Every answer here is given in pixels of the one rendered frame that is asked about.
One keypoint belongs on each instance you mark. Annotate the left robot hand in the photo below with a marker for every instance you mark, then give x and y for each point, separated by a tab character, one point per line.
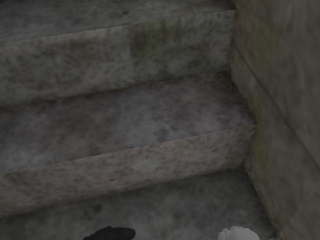
109	233

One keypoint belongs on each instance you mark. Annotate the right robot thigh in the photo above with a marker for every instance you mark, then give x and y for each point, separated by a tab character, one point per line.
237	233

